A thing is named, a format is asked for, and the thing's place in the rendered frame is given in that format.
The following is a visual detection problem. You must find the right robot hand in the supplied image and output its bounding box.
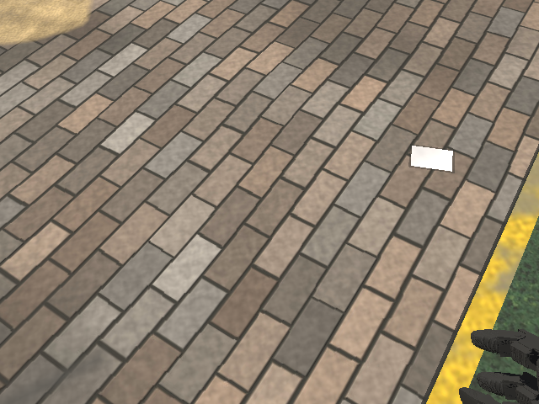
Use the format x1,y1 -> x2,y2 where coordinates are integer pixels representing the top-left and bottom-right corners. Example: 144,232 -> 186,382
459,329 -> 539,404

